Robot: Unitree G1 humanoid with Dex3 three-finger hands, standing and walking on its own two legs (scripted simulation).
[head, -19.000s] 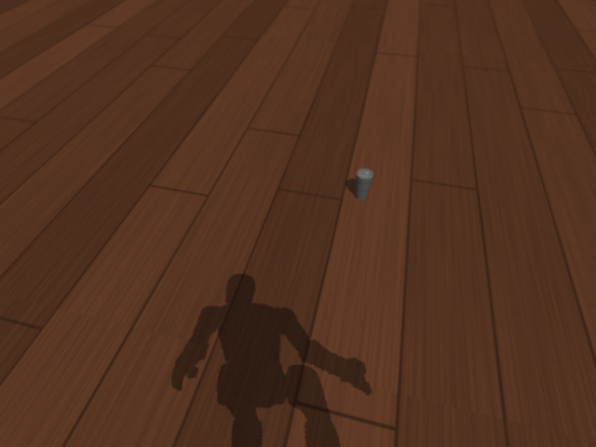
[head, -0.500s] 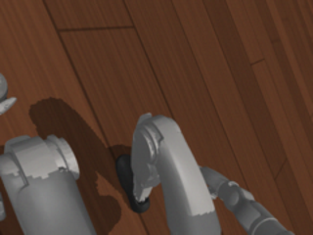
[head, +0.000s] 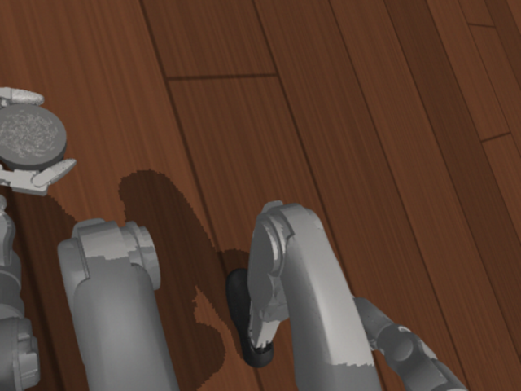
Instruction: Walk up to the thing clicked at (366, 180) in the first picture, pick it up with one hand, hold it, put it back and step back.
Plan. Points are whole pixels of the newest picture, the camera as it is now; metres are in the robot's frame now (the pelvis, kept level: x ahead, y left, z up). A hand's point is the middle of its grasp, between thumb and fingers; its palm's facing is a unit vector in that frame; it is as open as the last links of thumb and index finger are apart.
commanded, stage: settle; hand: left
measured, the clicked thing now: (34, 154) +0.43 +0.27 -0.16
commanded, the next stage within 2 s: lift in 1.20 s
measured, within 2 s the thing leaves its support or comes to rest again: neither
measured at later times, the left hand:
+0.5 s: hand (27, 130) +0.41 +0.26 -0.03, palm faces +0.20 -0.98 -0.07, open 10.2 cm
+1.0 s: hand (23, 109) +0.41 +0.26 +0.01, palm faces +0.21 -0.98 -0.06, open 10.2 cm
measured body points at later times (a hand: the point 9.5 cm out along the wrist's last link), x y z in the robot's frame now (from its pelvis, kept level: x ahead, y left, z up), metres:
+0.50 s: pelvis +0.01 -0.02 +0.03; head +0.21 +0.10 +0.42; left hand +0.40 +0.31 -0.03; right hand +0.20 -0.25 -0.07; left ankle +0.08 +0.13 -0.27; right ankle +0.13 -0.13 -0.27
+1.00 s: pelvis +0.02 -0.02 +0.06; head +0.22 +0.07 +0.45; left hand +0.40 +0.31 +0.02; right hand +0.20 -0.26 -0.06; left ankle +0.08 +0.13 -0.27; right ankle +0.13 -0.13 -0.27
